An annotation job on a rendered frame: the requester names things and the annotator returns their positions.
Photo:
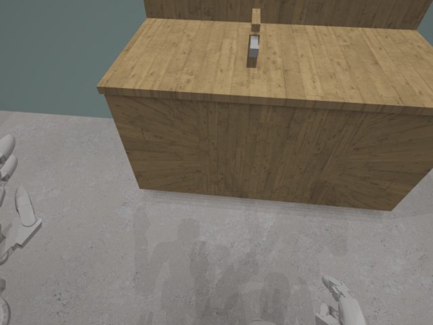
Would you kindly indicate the counter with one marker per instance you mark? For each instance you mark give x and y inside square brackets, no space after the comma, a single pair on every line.
[336,110]

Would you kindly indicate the left robot hand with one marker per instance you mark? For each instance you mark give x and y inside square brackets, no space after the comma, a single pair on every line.
[19,232]

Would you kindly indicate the tap lever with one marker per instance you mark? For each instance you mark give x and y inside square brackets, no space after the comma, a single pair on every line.
[254,47]

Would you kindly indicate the right robot hand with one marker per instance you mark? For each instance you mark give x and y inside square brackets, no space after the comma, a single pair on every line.
[348,311]

